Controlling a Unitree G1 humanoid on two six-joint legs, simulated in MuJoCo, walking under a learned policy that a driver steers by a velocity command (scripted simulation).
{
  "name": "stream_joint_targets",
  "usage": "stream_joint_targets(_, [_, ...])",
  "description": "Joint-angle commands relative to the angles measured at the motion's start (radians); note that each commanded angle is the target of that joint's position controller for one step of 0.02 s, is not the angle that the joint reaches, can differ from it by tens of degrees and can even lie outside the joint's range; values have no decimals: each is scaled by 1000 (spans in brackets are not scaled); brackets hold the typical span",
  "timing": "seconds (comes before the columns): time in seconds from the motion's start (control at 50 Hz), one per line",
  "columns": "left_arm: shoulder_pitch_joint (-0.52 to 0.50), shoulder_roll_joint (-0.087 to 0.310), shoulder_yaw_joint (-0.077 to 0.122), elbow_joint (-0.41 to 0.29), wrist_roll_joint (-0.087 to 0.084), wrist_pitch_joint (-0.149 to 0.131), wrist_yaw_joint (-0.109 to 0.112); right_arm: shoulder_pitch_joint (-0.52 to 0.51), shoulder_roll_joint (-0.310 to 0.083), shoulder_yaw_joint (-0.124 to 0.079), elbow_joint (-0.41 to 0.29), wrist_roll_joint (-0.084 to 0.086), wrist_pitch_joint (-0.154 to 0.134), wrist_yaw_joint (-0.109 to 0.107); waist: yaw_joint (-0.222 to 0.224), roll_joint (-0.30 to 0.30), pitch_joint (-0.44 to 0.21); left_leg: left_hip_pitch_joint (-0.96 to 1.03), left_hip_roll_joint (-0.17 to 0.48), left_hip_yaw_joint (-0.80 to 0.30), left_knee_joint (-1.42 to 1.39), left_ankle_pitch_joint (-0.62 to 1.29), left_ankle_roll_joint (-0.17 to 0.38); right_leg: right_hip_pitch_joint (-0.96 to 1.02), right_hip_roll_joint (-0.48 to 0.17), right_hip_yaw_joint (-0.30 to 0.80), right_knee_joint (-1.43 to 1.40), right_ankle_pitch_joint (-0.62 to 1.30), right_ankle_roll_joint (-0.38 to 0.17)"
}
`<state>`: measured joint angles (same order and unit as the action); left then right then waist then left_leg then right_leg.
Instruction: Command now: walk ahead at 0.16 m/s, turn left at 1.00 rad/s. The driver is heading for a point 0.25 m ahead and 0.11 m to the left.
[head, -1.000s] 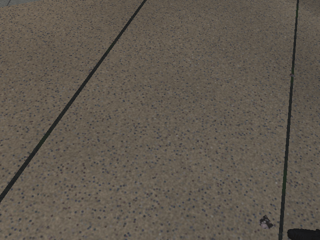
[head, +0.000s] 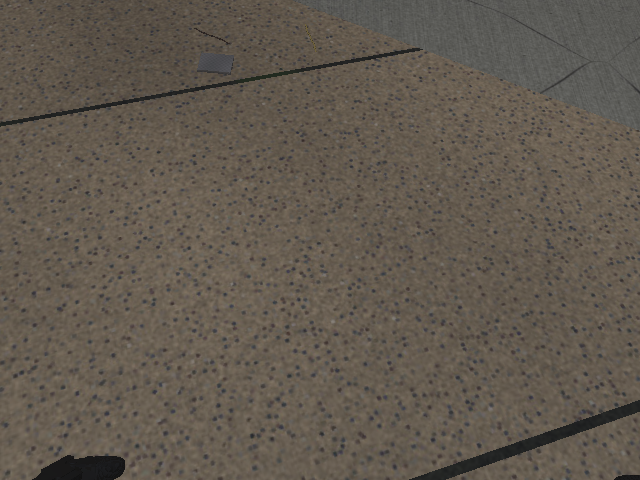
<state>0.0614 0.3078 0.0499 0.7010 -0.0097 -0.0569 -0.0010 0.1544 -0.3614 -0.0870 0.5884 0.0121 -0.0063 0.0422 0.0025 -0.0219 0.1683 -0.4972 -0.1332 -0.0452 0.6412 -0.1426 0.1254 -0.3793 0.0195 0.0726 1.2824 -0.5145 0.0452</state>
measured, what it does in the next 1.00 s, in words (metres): walks ahead, turning left: right foot, then left foot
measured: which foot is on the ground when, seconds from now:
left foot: down 0.00-0.38, up 0.40-0.66, down 0.68-1.00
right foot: up 0.00-0.36, down 0.38-1.00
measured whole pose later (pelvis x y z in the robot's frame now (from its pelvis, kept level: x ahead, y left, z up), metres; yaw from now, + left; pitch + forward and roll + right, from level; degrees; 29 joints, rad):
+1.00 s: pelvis +0.17 -0.04 +0.02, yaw +17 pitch -1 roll -1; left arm 0.18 0.26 0.02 0.81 0.01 0.00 0.01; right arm 0.22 -0.22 -0.02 0.79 -0.01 0.01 -0.03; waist 0.02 -0.02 0.02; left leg -0.18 -0.03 -0.10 0.55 -0.35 0.00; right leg -0.23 -0.01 0.04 0.53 -0.29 0.04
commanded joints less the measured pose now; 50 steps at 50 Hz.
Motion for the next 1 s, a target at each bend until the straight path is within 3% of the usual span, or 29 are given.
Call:
stream_joint_targets(0.02, [47, 178, 40, -71, 21, 6, 19, -20, -163, -49, -110, 6, -20, -22, 32, 19, -294, 368, 273, -535, -288, 248, 185, -211, -30, 96, -81, 66, 2])
stream_joint_targets(0.04, [40, 167, 39, -70, 27, 12, 17, -23, -161, -50, -108, -1, -13, -34, 36, 27, -292, 326, 253, -487, -272, 363, 177, -170, -25, 89, -140, 66, 11])
stream_joint_targets(0.08, [16, 119, 27, -70, 34, 15, 15, 5, -166, -55, -96, 1, -2, -57, 25, 12, -323, 314, 223, -442, -232, 550, 165, -146, 1, 73, -227, 95, 32])
stream_joint_targets(0.12, [4, 94, 20, -69, 26, 24, 14, 13, -162, -54, -92, 6, 15, -78, 20, 7, -356, 329, 217, -437, -211, 569, 145, -159, 15, 72, -287, 157, 54])
stream_joint_targets(0.16, [-5, 84, 16, -64, 20, 36, 14, 6, -130, -41, -92, 4, 31, -92, 9, 35, -356, 306, 200, -414, -195, 512, 117, -149, 8, 65, -335, 229, 67])
stream_joint_targets(0.26, [-71, 77, 12, -91, 20, 35, 18, 32, -75, -14, -73, -15, 45, -88, -37, 131, -300, 283, 191, -432, -171, 372, 88, -101, -4, 45, -460, 266, 58])
stream_joint_targets(0.32, [-65, 86, 17, -97, 17, 20, 7, 26, -61, -4, -69, -14, 47, -78, -41, 165, -281, 305, 202, -472, -133, 375, 80, -25, -5, 30, -597, 249, 21])
stream_joint_targets(0.36, [-6, 79, 23, -80, 21, 9, -3, 3, -39, 6, -63, -3, 46, -73, 8, 157, -256, 269, 159, -462, -103, 240, 29, 128, -19, 14, -849, 463, -20])
stream_joint_targets(0.38, [-11, 112, 26, -90, 39, 7, -1, 59, 0, 18, -53, -17, 39, -69, -20, 49, -272, 211, 94, -398, -9, -14, -34, 238, -141, 127, -881, 700, -65])
stream_joint_targets(0.4, [-23, 162, 32, -106, 58, 17, 5, 170, -16, 14, -28, -21, 35, -69, -73, -169, -263, 100, -42, -262, 169, -456, -109, 306, -319, 301, -870, 993, -210])
stream_joint_targets(0.42, [59, 133, 29, -73, 53, 17, 5, 118, -90, -6, -40, -22, 28, -75, -21, -222, -263, 20, -33, -213, 306, -564, -166, 282, -421, 467, -914, 964, -349])
stream_joint_targets(0.44, [74, 126, 28, -65, 36, 16, 6, 64, -133, -22, -37, -14, 29, -81, 3, -150, -249, -7, 13, -197, 427, -514, -196, 272, -402, 451, -906, 872, -352])
stream_joint_targets(0.46, [76, 119, 29, -59, 24, 21, 12, 38, -123, -25, -23, -9, 38, -87, 11, -96, -244, -22, 21, -186, 488, -463, -211, 272, -349, 383, -897, 791, -312])
stream_joint_targets(0.5, [48, 102, 18, -58, 10, 32, 20, 45, -69, -13, -4, -6, 60, -89, -1, -77, -225, -9, 43, -173, 517, -409, -229, 237, -290, 285, -909, 681, -260])
stream_joint_targets(0.54, [20, 78, 10, -54, 17, 44, 18, 37, -5, 8, 1, -2, 59, -85, -14, -116, -214, 61, 71, -93, 345, -363, -232, 205, -207, 174, -928, 629, -220])
stream_joint_targets(0.58, [43, 80, 11, -40, 16, 55, 16, 11, 37, 26, 7, -6, 50, -80, 10, -161, -236, 145, 103, -38, 141, -334, -235, 225, -177, 130, -917, 652, -218])
stream_joint_targets(0.62, [94, 100, 16, -20, 10, 62, 15, 13, 23, 24, 25, 0, 43, -75, 30, -184, -259, 209, 109, -21, -17, -255, -227, 259, -193, 148, -900, 656, -236])
stream_joint_targets(0.64, [94, 102, 15, -16, 5, 63, 15, 38, 16, 20, 43, 0, 40, -74, 16, -177, -262, 260, 108, -11, -124, -169, -214, 251, -193, 149, -886, 639, -231])
stream_joint_targets(0.68, [128, 84, 5, -1, -2, 53, 10, 54, -9, 17, 63, -14, 36, -71, 6, -136, -256, 399, 124, -33, -300, 22, -167, 176, -179, 143, -881, 567, -177])
stream_joint_targets(0.7, [141, 73, -3, 1, 14, 38, 3, 52, -54, 11, 53, -25, 35, -77, 17, -65, -277, 480, 197, -105, -262, 154, -133, 113, -162, 117, -860, 489, -127])
stream_joint_targets(0.72, [168, 49, -9, -7, 27, 22, -8, 33, -101, -2, 73, -31, 39, -78, 71, 106, -282, 441, 219, -132, -188, 148, -77, 103, -77, 19, -851, 361, -76])
stream_joint_targets(0.74, [122, 48, -14, 1, 38, 18, -11, 24, -31, 11, 74, -31, 37, -71, 33, 106, -278, 372, 204, -122, -199, 26, -59, 157, -50, -25, -829, 306, -32])
stream_joint_targets(0.76, [92, 55, -11, 4, 36, 19, -12, 25, 3, 22, 80, -37, 33, -67, 22, 83, -241, 336, 193, -121, -211, -27, -70, 154, -44, -30, -823, 308, -19])
stream_joint_targets(0.82, [100, 50, -12, 16, 27, 34, -2, 41, -6, 24, 103, -30, 17, -69, 21, 80, -179, 292, 174, -110, -202, 18, -97, 143, -46, -29, -809, 376, -28])
stream_joint_targets(1.0, [118, 53, -9, 70, 19, 49, 21, 66, 12, 33, 167, -21, -1, -74, 20, 46, -169, 286, 162, -107, -190, 108, -95, 183, -50, -31, -798, 436, -10])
